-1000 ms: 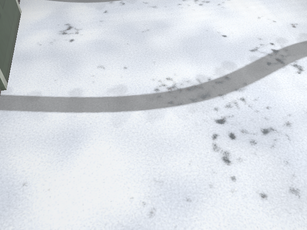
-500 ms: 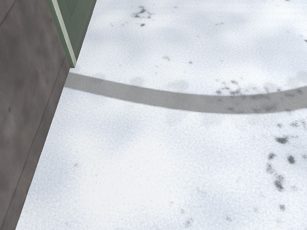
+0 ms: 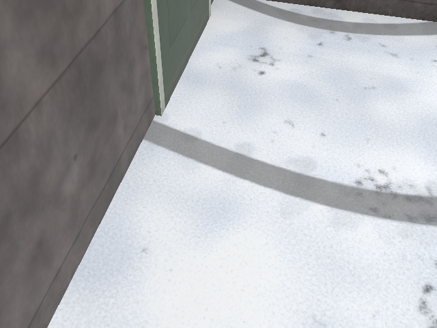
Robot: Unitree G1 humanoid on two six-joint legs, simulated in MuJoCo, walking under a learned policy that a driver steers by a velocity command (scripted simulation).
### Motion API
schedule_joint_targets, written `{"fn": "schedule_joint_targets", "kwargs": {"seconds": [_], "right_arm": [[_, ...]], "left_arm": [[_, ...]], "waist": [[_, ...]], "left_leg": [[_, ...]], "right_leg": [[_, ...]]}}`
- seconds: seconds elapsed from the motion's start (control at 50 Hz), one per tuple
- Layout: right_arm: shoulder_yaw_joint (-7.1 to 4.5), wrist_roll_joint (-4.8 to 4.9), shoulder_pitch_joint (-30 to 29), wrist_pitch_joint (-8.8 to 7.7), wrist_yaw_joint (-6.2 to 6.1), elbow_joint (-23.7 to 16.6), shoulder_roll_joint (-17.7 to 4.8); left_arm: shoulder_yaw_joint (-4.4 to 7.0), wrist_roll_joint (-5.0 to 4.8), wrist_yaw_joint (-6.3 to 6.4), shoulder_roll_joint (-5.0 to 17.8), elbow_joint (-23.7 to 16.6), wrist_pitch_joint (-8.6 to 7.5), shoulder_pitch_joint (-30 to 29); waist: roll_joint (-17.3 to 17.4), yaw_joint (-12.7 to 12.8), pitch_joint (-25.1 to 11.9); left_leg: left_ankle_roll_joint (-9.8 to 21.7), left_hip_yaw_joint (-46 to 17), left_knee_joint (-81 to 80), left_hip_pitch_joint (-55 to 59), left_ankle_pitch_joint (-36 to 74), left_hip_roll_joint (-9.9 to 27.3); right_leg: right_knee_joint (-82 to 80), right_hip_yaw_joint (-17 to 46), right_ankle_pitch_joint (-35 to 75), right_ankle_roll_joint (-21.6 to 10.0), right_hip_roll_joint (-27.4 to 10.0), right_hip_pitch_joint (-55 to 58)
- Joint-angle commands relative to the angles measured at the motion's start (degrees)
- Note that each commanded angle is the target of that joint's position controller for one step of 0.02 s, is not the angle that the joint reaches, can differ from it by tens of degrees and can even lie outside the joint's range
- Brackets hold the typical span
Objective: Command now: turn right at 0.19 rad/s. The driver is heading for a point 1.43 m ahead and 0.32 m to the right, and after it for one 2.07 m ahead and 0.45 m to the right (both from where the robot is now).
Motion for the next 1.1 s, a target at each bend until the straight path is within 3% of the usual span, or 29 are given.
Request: {"fn": "schedule_joint_targets", "kwargs": {"seconds": [0.02,0.04,0.08,0.1,0.18,0.26,0.28,0.32,0.36,0.38,0.4,0.44,0.48,0.54,0.6,0.62,0.64,0.66,0.68,0.7,0.74,0.78,0.84,0.92,0.98,1.02,1.06,1.08,1.1], "right_arm": [[-3.28,1.07,-0.7,-0.18,-0.42,-2.4,-10.2],[-3.55,1.38,0.6,-0.33,-0.68,-1.9,-10.5],[-3.79,1.45,1.0,-0.97,-1.43,-2.7,-9.6],[-3.80,0.60,-1.3,-0.81,-1.50,-3.1,-9.0],[-4.21,0.91,-3.2,0.23,-1.09,-4.6,-6.3],[-4.84,0.78,-0.7,-0.28,-0.22,-3.7,-7.1],[-5.26,0.55,0.7,-0.24,-0.27,-3.1,-8.4],[-5.95,0.38,2.2,-0.23,-1.01,-2.1,-11.4],[-5.65,0.01,4.3,-1.14,-2.04,-2.7,-11.6],[-4.24,-0.67,7.7,-5.66,-1.59,-0.4,-8.7],[-2.98,-0.48,1.9,-7.55,-1.40,0.1,-8.3],[-1.72,-0.34,-2.3,-8.59,-1.39,1.0,-7.2],[-2.69,0.27,-3.5,-8.32,-2.90,0.6,-10.1],[-4.14,-0.37,1.6,-7.36,-2.94,1.8,-13.5],[-4.11,-0.86,1.8,-5.22,-1.79,3.0,-14.5],[-3.39,-1.75,2.5,-4.85,-1.35,3.5,-12.4],[-1.79,-3.31,4.5,-5.05,-1.29,4.4,-6.6],[0.40,-4.14,3.7,-5.48,-0.74,1.8,0.5],[1.54,-2.42,-0.4,-8.10,1.64,-3.5,1.7],[0.01,-0.21,-8.3,-8.64,2.30,-1.7,-3.6],[-2.04,-1.50,-5.2,-8.49,1.86,1.5,-9.3],[-1.11,-1.61,-4.2,-8.16,3.22,2.5,-6.1],[-0.73,-0.78,-6.8,-6.72,5.22,3.1,-4.6],[-0.37,-0.89,-11.2,-4.20,6.38,1.2,-4.3],[-0.82,-0.34,-12.5,-3.84,5.57,0.3,-6.5],[-1.56,1.15,-11.8,-4.14,4.89,0.3,-8.9],[-3.32,2.39,2.2,-5.49,3.59,4.3,-12.7],[-3.65,1.42,15.8,-5.74,3.18,8.8,-13.3],[-4.41,1.36,31.3,-5.80,2.97,12.8,-14.0]], "left_arm": [[1.43,0.22,-0.48,5.7,-4.7,-0.71,-1.2],[1.60,1.01,-0.51,6.7,-5.5,-0.69,-1.3],[2.47,-0.20,-0.49,9.7,-7.2,-0.70,-2.6],[2.67,-1.17,-0.81,8.3,-7.0,-0.81,-2.5],[2.78,-0.69,-1.05,8.4,-9.2,-0.53,-2.8],[2.51,-1.18,-1.35,7.9,-11.4,-0.07,-4.2],[2.24,-1.45,-1.36,6.8,-12.0,0.01,-5.1],[2.40,-1.27,-1.56,6.6,-12.2,0.24,-4.0],[3.25,-1.55,-2.13,8.8,-12.5,1.13,-5.5],[2.36,3.53,-2.58,8.7,-8.7,-3.39,-2.2],[2.61,4.16,-3.41,8.6,-9.1,-5.44,-2.8],[1.94,3.45,-5.32,6.1,-9.0,-5.77,-3.6],[1.93,1.60,-6.39,5.9,-8.2,-3.95,-1.0],[1.30,1.49,-6.95,3.8,-8.6,-3.94,-4.0],[1.08,1.98,-6.51,2.1,-4.7,-6.38,4.0],[3.01,2.46,-5.75,5.4,-1.5,-7.69,9.9],[5.10,3.59,-4.81,9.5,-0.2,-8.80,14.1],[6.55,2.96,-3.26,16.4,0.3,-9.79,20.6],[6.18,2.02,-2.98,17.3,-2.4,-11.14,21.5],[4.68,2.78,-3.40,10.5,-0.2,-10.64,19.4],[2.34,2.12,-4.39,6.0,0.0,-8.81,13.8],[0.57,2.91,-4.18,3.5,-0.8,-7.28,9.0],[-0.20,4.54,-3.06,4.0,-0.2,-6.86,8.4],[-0.93,3.47,-4.53,6.2,3.4,-7.43,13.0],[-1.01,3.65,-4.96,8.0,6.0,-7.82,15.7],[-0.46,4.61,-5.13,11.0,7.3,-7.44,18.5],[0.11,5.52,-5.33,13.9,6.2,-6.84,17.6],[-1.28,7.15,-4.92,10.0,5.0,-6.91,19.9],[-3.59,7.71,-5.48,5.8,3.5,-7.32,22.5]], "waist": [[8.0,-0.5,1.0],[5.9,-0.8,1.3],[-2.9,-3.0,0.5],[-4.7,-1.8,0.1],[-8.6,-1.6,-0.7],[-3.2,-2.6,-3.0],[1.9,-3.1,-2.5],[15.8,-2.5,-2.6],[8.4,-4.1,-2.8],[10.8,-5.6,0.0],[9.0,-1.0,1.4],[6.6,0.6,-0.6],[3.7,0.9,-0.5],[7.4,-4.2,-1.2],[5.1,-0.9,0.4],[3.1,0.8,-0.4],[-0.8,2.8,-2.4],[-9.7,3.2,-6.4],[-17.3,7.1,-5.1],[-9.3,9.4,5.2],[-4.8,4.3,5.0],[-2.2,-0.1,4.3],[-0.8,-0.2,2.2],[-2.8,0.7,4.5],[-2.6,0.2,3.9],[-3.6,-0.5,1.6],[-3.4,-5.7,-1.8],[0.8,-8.0,-10.4],[10.0,-13.6,-23.3]], "left_leg": [[7.3,-12.8,-10.3,2.0,-5.0,13.9],[5.5,-12.4,-9.0,2.0,-4.6,13.0],[1.9,-5.3,-4.4,1.1,-2.2,7.5],[0.2,-0.4,-1.3,3.6,-1.5,5.0],[-1.5,3.2,6.1,3.2,-2.8,2.1],[0.3,1.2,1.5,8.4,-1.8,5.3],[2.0,-1.6,-2.8,10.6,-1.9,9.0],[10.4,-16.1,-12.2,13.2,2.9,25.0],[13.6,-18.4,-13.9,13.5,2.4,29.1],[16.9,-23.2,-20.5,5.5,-22.0,29.3],[12.8,-19.2,-21.5,3.5,-26.7,27.5],[7.9,-9.6,-23.1,3.9,-25.3,23.7],[3.3,-0.5,-24.3,5.1,-20.7,20.4],[5.2,4.8,-22.2,10.4,-13.8,21.1],[7.7,4.2,-17.2,7.8,-17.1,23.6],[6.6,5.5,-10.7,2.8,-18.4,22.1],[3.6,9.8,1.8,-1.2,-13.5,17.5],[-1.3,11.0,21.7,-15.4,-16.8,8.9],[-2.3,-0.1,28.2,-33.2,-20.7,1.4],[-0.2,-5.3,38.5,-44.0,-17.0,3.9],[1.0,-3.5,45.1,-41.4,-6.9,6.4],[1.8,-3.3,43.1,-35.0,4.1,6.8],[1.3,-1.5,31.7,-32.9,13.3,6.2],[0.9,1.6,13.8,-23.9,14.7,4.8],[3.3,3.5,6.8,-20.3,14.4,2.1],[4.0,6.3,6.0,-12.5,11.9,-1.8],[5.4,6.5,6.5,9.0,14.2,-5.7],[10.8,-1.6,12.9,33.5,15.7,-1.4],[24.8,-27.5,7.9,59.5,9.9,12.8]], "right_leg": [[-13.2,-1.6,4.6,-2.0,1.0,5.2],[-14.4,0.5,12.0,-2.9,-0.1,6.3],[-13.3,4.8,21.3,-6.3,-1.6,5.6],[-15.9,7.6,15.8,-8.1,-2.0,2.1],[-20.0,16.8,10.1,-11.3,-4.3,0.5],[-14.7,14.5,10.2,-9.3,-1.1,-3.2],[-9.5,10.0,7.8,-6.8,1.7,-6.9],[7.7,-0.5,-8.4,-2.0,4.5,-13.1],[25.9,1.8,-14.5,-0.3,0.1,-17.5],[42.5,5.9,-8.0,-2.3,3.1,-20.9],[45.6,6.7,-3.7,-4.1,3.8,-22.5],[41.8,4.4,-2.4,-5.2,2.4,-19.3],[22.9,-0.1,-8.3,-1.8,0.4,-11.1],[3.8,-2.9,-12.4,-0.8,-0.3,-2.9],[-17.1,-4.2,4.6,-6.6,1.1,8.2],[-20.9,-4.2,8.0,-8.8,3.6,17.7],[-21.0,-0.4,8.1,-11.5,2.3,24.7],[-17.3,17.4,27.5,-21.1,-7.5,34.6],[-30.0,42.7,12.6,-29.4,-17.1,39.7],[-31.3,36.3,-1.5,-23.9,-15.5,36.7],[-30.0,24.2,2.0,-19.6,-13.1,26.7],[-31.8,16.7,13.8,-17.3,-12.0,18.6],[-36.2,8.5,17.7,-16.0,-9.2,19.6],[-39.2,0.8,29.1,-15.4,-9.7,19.3],[-36.4,-3.1,45.5,-12.5,-10.3,25.8],[-30.7,-6.8,64.3,-8.7,-9.3,28.7],[-14.1,-9.1,75.5,-3.5,-7.2,20.3],[2.2,-6.4,64.6,0.1,-5.8,4.6],[29.8,-2.5,20.9,6.1,4.9,-16.6]]}}
Keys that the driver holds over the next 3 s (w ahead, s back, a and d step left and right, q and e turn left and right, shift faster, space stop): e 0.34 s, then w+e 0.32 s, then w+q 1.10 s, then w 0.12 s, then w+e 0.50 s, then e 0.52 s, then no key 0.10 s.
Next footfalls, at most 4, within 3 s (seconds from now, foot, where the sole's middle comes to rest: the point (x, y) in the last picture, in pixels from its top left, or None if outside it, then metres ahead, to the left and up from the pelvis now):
0.04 right None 0.04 -0.15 -0.77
0.64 right None -0.02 -0.19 -0.77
1.06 left None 0.41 -0.15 -0.77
1.50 right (354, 299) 0.65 -0.42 -0.77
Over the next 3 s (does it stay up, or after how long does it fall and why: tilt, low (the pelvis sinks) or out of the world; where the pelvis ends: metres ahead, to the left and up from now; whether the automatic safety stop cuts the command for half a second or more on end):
stays up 1.14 -0.25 0.00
